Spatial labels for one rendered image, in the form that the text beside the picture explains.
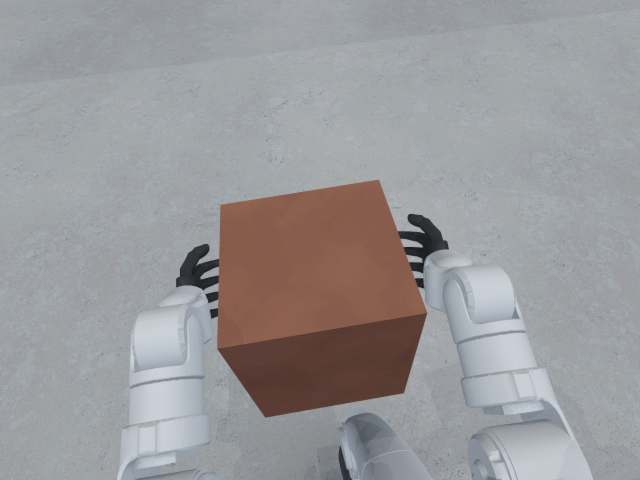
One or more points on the robot right hand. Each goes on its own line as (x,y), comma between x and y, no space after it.
(431,240)

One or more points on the right robot shin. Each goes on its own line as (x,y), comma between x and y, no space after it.
(355,411)

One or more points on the right robot forearm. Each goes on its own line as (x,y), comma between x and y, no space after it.
(500,371)

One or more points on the right robot thigh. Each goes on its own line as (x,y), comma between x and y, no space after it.
(372,446)

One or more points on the left robot forearm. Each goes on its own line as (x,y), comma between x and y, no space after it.
(167,419)

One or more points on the robot right upper arm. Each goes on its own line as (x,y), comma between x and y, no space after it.
(531,450)

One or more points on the carton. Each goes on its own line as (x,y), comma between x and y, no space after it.
(317,303)

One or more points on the robot left hand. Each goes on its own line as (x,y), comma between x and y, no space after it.
(190,273)

